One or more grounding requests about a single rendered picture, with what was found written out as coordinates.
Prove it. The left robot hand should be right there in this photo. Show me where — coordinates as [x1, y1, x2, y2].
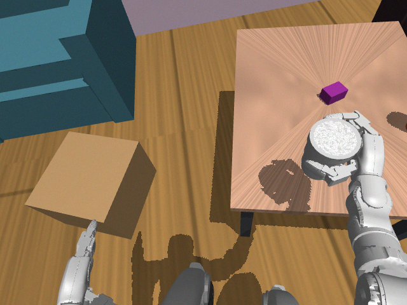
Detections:
[57, 219, 117, 305]

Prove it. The coffee table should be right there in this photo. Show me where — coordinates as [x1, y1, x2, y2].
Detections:
[230, 21, 407, 241]

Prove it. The right robot hand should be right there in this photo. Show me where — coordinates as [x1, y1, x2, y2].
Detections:
[304, 111, 385, 187]

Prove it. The armchair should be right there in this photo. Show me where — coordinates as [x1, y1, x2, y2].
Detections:
[0, 0, 136, 143]

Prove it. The right robot arm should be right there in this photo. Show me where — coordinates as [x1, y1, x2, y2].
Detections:
[345, 174, 407, 305]

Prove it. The sofa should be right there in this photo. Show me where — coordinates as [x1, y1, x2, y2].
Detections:
[372, 0, 407, 37]

